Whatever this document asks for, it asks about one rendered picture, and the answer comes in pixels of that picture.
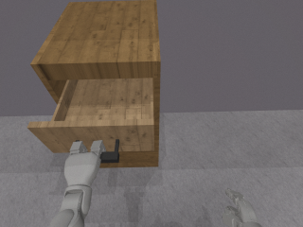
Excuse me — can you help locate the cabinet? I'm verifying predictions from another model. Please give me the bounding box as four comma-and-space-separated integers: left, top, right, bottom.
30, 0, 161, 168

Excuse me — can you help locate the handle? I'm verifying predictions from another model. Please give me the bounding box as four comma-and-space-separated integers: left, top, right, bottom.
75, 139, 119, 164

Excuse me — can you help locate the left robot hand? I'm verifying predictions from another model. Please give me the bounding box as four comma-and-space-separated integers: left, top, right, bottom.
64, 140, 106, 187

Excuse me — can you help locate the drawer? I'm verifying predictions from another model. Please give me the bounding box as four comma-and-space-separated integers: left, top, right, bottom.
27, 78, 154, 153

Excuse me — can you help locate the right robot hand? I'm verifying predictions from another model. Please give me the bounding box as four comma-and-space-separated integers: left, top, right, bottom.
222, 188, 259, 227

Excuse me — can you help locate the left robot forearm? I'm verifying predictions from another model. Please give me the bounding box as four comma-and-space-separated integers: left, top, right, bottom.
49, 184, 92, 227

